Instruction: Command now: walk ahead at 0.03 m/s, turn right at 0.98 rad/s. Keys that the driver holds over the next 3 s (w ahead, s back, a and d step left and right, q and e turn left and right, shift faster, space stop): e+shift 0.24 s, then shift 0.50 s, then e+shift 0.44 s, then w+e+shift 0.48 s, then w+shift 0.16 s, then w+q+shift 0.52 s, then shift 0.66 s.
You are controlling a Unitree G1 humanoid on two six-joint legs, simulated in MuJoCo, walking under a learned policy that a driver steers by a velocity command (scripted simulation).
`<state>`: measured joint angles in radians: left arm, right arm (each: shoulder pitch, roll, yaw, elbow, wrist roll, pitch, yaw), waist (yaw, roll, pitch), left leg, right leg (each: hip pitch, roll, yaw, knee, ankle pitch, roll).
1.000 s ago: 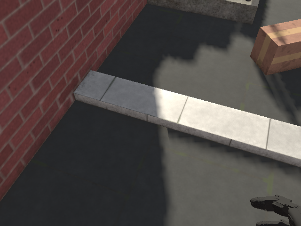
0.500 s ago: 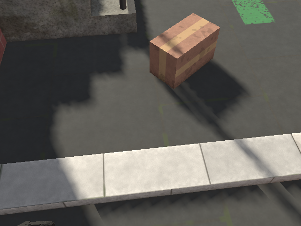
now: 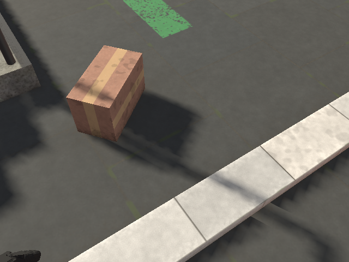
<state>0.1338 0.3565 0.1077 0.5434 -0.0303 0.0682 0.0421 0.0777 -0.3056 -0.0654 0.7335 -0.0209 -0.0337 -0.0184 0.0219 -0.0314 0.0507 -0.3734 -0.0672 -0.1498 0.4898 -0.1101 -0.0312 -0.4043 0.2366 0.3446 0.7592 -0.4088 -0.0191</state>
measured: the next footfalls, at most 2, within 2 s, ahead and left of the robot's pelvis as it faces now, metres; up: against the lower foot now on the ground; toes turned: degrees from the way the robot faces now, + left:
right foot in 0.38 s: -0.02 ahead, -0.13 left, +0.00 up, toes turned -38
left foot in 0.74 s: +0.09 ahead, +0.10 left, +0.00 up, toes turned -25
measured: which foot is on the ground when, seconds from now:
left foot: down 0.00-0.38, up 0.40-0.72, down 0.74-1.00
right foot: up 0.00-0.36, down 0.38-1.00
